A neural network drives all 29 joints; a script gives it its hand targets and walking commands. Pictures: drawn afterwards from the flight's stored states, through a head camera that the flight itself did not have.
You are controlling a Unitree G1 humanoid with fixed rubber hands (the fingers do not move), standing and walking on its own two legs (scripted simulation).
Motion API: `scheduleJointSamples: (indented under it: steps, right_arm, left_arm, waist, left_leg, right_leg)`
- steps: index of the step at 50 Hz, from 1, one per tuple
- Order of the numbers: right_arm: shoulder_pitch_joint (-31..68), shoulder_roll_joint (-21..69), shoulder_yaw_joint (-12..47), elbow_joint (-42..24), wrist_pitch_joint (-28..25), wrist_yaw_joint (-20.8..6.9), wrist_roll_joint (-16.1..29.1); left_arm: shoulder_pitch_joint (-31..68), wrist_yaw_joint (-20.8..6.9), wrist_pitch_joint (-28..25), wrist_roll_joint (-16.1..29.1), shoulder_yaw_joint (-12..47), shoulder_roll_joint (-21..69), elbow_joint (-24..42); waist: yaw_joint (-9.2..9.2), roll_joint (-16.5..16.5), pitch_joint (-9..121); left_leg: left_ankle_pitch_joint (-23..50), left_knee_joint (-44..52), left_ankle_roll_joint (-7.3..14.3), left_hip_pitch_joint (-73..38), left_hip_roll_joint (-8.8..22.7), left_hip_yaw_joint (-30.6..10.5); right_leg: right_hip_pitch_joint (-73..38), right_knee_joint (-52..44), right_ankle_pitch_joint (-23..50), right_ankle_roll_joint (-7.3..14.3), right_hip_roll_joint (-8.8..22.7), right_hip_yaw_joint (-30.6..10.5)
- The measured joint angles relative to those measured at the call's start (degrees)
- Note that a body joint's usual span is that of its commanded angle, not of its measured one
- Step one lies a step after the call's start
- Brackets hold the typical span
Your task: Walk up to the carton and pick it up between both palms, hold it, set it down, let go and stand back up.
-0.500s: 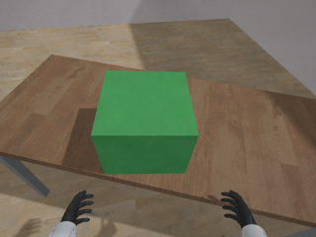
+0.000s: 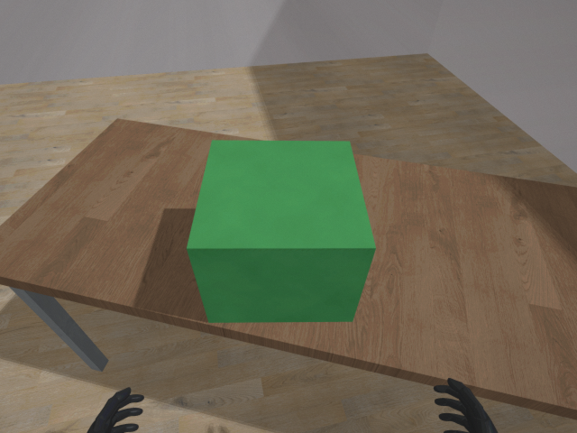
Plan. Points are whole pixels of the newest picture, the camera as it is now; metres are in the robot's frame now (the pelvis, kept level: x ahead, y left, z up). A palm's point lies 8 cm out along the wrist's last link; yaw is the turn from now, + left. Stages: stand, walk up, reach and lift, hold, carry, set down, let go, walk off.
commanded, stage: stand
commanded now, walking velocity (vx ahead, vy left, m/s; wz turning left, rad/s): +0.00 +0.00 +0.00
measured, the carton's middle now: (281, 229) +0.47 +0.02 -0.03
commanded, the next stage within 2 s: none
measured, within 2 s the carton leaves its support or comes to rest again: neither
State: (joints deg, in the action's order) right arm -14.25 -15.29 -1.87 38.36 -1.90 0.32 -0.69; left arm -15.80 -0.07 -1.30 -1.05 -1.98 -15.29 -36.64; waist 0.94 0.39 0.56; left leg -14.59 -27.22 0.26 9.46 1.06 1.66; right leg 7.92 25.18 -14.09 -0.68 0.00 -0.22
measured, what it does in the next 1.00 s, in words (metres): stands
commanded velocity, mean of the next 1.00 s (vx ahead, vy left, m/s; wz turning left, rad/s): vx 0.00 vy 0.00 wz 0.00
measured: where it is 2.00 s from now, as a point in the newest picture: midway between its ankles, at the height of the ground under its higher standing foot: outside the picture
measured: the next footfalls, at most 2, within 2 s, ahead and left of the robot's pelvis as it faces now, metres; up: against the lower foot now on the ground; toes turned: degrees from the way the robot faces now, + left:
none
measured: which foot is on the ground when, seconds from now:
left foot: down 0.00-1.00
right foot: down 0.00-1.00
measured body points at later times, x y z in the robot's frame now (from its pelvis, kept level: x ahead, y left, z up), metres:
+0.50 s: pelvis -0.05 +0.01 +0.00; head -0.06 +0.01 +0.45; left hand +0.03 +0.28 -0.12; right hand +0.05 -0.25 -0.12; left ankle +0.00 +0.11 -0.74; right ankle +0.00 -0.13 -0.74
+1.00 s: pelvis -0.02 -0.01 -0.01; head -0.03 -0.01 +0.44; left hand +0.06 +0.26 -0.12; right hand +0.06 -0.27 -0.12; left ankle +0.00 +0.11 -0.74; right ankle +0.00 -0.13 -0.74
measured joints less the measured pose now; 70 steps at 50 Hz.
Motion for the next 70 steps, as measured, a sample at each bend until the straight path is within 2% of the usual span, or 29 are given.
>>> scheduleJointSamples:
  steps: [20,35,52,70]
  right_arm:
    - [-4.0,-0.5,0.9,1.9,1.0,-0.8,0.0]
    - [-4.9,-0.8,1.2,2.2,1.3,-1.0,-0.5]
    - [-5.1,-0.2,1.6,3.6,1.2,-0.3,0.2]
    - [-4.8,-0.6,1.3,3.7,1.5,-0.1,0.3]
  left_arm:
    - [-3.8,0.1,-0.2,-0.2,1.7,-0.4,-3.0]
    - [-6.4,0.1,-0.2,0.0,1.9,-0.6,-3.6]
    - [-4.4,0.3,-0.2,0.4,1.8,-0.5,-2.6]
    - [-3.5,0.4,0.7,0.5,1.5,-0.7,-1.8]
  waist:
    - [-0.83,-0.8,-1.5]
    - [-0.88,0.3,-1.4]
    - [-1.65,-0.6,-1.2]
    - [-1.73,-0.9,-3.1]
  left_leg:
    - [3.9,-0.3,1.4,4.3,-2.0,0.3]
    - [2.9,-2.4,0.4,6.3,-1.4,-0.7]
    - [0.6,-3.1,-0.7,4.3,-0.4,-1.2]
    - [0.9,-2.7,-0.7,4.3,-0.2,-1.7]
  right_leg:
    - [5.3,2.7,2.5,-1.3,1.9,-0.8]
    - [7.1,5.0,1.2,-0.4,0.9,-0.6]
    - [5.1,5.4,-0.9,0.6,-0.2,-0.4]
    - [4.6,4.1,-0.3,0.6,-0.4,0.0]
